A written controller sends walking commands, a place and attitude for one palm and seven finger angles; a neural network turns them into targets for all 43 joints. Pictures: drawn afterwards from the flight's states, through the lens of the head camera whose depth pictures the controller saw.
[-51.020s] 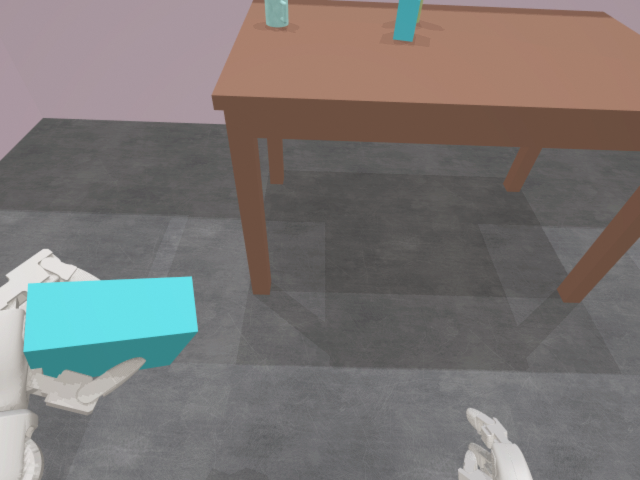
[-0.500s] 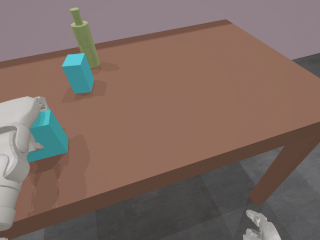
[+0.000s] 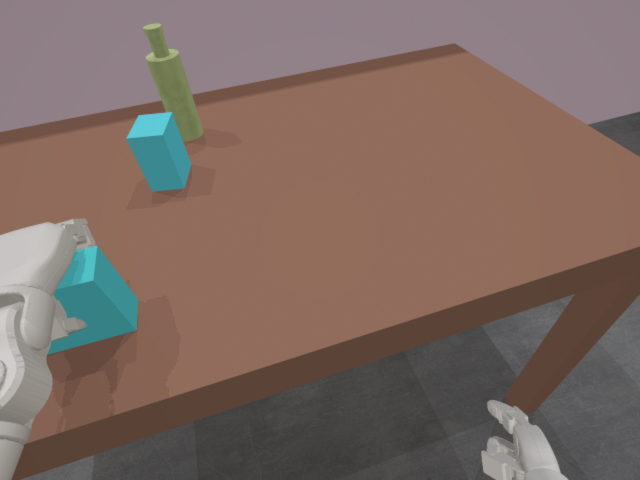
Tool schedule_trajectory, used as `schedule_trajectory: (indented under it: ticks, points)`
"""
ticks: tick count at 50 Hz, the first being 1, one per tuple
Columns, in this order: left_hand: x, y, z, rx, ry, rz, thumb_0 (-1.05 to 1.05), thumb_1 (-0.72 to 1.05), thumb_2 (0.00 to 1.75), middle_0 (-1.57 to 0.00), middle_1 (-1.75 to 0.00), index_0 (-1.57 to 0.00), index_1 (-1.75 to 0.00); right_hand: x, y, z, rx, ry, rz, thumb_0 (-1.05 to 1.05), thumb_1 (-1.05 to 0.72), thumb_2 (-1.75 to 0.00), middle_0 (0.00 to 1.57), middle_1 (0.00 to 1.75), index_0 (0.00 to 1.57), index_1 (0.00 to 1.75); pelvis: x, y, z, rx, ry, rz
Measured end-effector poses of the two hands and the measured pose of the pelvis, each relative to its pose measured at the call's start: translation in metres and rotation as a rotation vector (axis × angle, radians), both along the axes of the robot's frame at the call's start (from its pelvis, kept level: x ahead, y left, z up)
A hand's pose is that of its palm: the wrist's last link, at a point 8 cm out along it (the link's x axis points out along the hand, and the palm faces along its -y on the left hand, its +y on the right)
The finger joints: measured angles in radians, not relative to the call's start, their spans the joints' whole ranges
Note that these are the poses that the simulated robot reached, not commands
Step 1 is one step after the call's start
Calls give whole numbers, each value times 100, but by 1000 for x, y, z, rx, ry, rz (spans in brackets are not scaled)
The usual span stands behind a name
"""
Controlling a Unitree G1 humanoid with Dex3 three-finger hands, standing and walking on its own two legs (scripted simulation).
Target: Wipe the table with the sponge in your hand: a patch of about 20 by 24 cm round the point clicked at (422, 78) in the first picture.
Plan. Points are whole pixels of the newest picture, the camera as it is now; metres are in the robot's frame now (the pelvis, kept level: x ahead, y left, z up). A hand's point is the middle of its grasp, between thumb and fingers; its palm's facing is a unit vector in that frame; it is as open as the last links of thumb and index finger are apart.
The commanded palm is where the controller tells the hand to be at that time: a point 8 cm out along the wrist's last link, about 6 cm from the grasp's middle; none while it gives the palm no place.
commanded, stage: wipe back along the first lane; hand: left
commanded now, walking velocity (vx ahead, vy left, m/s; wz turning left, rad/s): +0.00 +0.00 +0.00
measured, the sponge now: (70, 314) +0.27 +0.36 +0.08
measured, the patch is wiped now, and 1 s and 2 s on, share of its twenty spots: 1.00 1.00 1.00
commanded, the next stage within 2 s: lift the sponge slowly off the table in 0.36 s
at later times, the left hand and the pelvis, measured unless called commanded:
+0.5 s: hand (49, 328) +0.22 +0.32 +0.14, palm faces +0.11 -0.04 -0.99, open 9.7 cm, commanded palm +0.18 +0.31 +0.16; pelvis -0.01 +0.01 +0.00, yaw +0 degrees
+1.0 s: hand (54, 329) +0.21 +0.31 +0.14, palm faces +0.07 -0.05 -1.00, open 9.7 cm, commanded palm +0.18 +0.31 +0.20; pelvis -0.01 -0.01 +0.00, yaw +0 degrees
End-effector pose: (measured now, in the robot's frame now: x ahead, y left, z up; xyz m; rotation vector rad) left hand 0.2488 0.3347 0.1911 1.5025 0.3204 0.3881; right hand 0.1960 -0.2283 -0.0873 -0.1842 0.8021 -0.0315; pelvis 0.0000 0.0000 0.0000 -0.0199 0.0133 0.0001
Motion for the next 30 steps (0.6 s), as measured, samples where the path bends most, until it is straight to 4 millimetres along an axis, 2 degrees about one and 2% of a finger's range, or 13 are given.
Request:
schedule_trajectory:
  ticks: [18,30]
  points:
    - [-47,-17,0,-10,-49,-23,0,-46,108,-71,-143,-74,-145,16,21,10,35,-79,42,1,-90,-90,20,30,20,30,-4,5,-1,-1,-22,-6]
    - [-59,-24,-1,-17,-59,-9,1,-46,107,-70,-143,-74,-145,16,31,14,40,-102,68,1,-90,-90,20,30,20,30,-12,4,-1,3,-38,-5]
